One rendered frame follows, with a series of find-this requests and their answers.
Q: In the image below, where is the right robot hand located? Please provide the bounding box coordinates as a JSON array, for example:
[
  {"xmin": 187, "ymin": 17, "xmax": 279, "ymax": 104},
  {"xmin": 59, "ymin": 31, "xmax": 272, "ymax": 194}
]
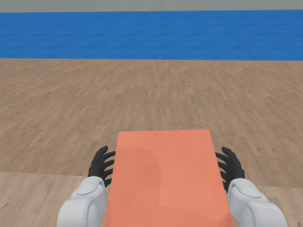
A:
[{"xmin": 215, "ymin": 147, "xmax": 245, "ymax": 194}]

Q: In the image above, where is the right robot forearm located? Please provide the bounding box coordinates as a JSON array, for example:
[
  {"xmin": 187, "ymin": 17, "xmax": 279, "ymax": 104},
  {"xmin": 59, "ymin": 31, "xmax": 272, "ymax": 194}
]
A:
[{"xmin": 227, "ymin": 178, "xmax": 288, "ymax": 227}]

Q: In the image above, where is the carton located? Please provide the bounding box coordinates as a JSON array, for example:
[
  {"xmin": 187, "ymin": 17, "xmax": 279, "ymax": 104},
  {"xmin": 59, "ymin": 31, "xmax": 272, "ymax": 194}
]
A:
[{"xmin": 104, "ymin": 130, "xmax": 234, "ymax": 227}]

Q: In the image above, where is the left robot hand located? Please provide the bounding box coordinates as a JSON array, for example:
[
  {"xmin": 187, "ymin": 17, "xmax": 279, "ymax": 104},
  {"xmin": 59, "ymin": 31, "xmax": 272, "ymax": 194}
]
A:
[{"xmin": 87, "ymin": 146, "xmax": 116, "ymax": 188}]

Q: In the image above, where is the left robot forearm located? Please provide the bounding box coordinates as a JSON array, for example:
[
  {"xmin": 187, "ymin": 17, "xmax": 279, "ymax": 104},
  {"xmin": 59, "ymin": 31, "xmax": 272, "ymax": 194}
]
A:
[{"xmin": 57, "ymin": 176, "xmax": 107, "ymax": 227}]

